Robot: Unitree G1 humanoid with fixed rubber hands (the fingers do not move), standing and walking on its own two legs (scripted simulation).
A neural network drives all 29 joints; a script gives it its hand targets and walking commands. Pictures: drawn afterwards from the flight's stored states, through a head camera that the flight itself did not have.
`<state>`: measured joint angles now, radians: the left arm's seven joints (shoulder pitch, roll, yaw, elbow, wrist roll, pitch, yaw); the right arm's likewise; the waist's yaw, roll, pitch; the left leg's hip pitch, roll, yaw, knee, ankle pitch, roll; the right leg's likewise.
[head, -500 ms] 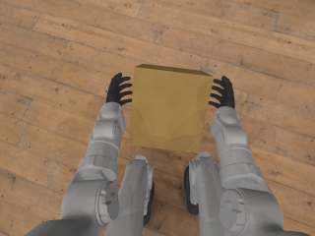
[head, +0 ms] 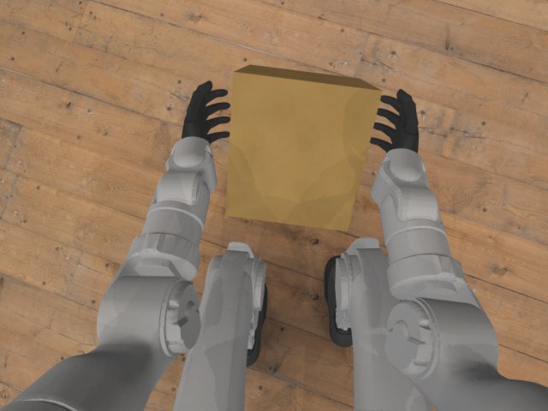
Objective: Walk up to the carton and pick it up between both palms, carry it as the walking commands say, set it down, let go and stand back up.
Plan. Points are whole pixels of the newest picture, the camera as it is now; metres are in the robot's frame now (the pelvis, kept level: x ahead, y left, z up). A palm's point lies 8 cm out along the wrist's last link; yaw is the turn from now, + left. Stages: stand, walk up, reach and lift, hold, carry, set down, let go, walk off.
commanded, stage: set down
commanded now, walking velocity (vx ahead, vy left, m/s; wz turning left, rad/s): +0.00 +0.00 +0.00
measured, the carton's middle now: (296, 143) +0.49 -0.01 -0.22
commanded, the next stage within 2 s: none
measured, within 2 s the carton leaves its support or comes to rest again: neither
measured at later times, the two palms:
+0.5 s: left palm (214, 141) +0.49 +0.13 -0.19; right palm (388, 143) +0.47 -0.16 -0.19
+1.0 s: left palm (221, 137) +0.51 +0.13 -0.24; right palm (387, 135) +0.50 -0.16 -0.23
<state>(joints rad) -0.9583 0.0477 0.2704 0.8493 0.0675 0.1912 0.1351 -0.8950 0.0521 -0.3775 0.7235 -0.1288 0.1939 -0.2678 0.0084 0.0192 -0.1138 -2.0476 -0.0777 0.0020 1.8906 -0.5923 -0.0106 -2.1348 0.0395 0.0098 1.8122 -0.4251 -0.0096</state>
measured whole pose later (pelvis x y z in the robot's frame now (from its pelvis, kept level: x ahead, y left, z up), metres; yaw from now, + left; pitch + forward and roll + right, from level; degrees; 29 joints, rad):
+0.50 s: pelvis +0.00 +0.00 -0.05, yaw +0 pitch +44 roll +2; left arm -1.11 0.13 0.20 0.94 0.00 0.17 0.14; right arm -1.09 -0.03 -0.37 0.83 -0.08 0.17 -0.26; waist -0.01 0.00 -0.01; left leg -2.23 -0.08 0.01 2.06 -0.61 -0.01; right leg -2.32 0.05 0.01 1.96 -0.42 -0.01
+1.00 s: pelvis +0.00 +0.01 -0.09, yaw -1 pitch +44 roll +0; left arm -1.23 0.17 0.21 1.03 0.03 0.12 0.07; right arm -1.26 -0.14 -0.40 1.08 -0.02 0.09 -0.17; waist -0.03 -0.04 0.06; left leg -2.31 -0.08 0.02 2.17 -0.63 0.00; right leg -2.40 0.05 0.00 2.07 -0.43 0.01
